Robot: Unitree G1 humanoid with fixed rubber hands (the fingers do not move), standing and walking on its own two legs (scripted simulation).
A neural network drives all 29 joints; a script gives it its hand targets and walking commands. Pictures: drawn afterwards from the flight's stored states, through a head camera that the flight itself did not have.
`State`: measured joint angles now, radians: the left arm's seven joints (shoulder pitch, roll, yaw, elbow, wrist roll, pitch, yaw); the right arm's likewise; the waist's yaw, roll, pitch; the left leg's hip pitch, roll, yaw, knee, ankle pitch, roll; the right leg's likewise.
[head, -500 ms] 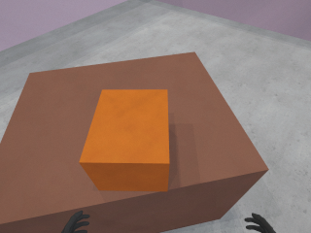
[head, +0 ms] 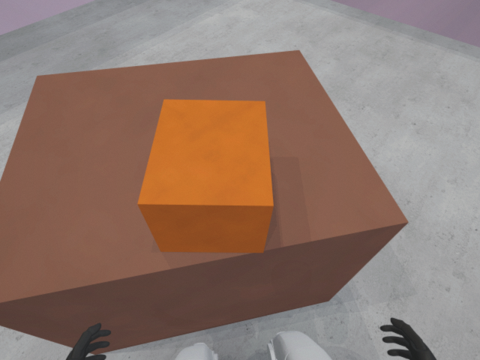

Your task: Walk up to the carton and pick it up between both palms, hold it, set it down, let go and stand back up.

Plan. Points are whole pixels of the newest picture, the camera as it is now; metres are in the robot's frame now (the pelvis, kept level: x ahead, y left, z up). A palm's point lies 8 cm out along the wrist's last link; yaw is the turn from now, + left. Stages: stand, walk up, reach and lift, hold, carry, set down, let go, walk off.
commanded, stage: walk up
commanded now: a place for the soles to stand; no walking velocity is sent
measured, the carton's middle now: (213, 175) +0.45 +0.05 +0.00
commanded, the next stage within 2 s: none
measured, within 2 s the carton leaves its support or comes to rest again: neither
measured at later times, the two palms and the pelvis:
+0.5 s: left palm out of the picture +0.02 +0.27 -0.10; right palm out of the picture +0.04 -0.25 -0.09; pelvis -0.05 +0.01 +0.01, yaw +5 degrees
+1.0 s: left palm out of the picture +0.00 +0.27 -0.11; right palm out of the picture +0.11 -0.24 -0.09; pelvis -0.02 +0.00 +0.00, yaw +11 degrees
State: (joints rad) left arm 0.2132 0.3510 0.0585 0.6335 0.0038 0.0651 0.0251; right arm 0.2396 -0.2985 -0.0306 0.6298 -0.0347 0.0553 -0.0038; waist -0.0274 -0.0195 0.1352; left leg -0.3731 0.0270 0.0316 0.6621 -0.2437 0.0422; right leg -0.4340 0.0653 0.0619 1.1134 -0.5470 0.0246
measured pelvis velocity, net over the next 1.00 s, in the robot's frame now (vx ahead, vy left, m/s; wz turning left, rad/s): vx -0.02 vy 0.00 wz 0.18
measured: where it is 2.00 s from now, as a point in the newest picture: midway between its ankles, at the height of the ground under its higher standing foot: outside the picture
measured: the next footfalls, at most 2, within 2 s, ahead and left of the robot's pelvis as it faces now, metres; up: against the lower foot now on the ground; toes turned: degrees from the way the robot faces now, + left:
right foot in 0.12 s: +0.01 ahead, -0.12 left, +0.00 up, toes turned +1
left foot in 0.32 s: +0.05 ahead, +0.12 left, +0.00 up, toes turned +11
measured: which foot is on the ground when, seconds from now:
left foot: down 0.00-0.14, up 0.16-0.30, down 0.32-1.00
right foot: up 0.00-0.10, down 0.12-1.00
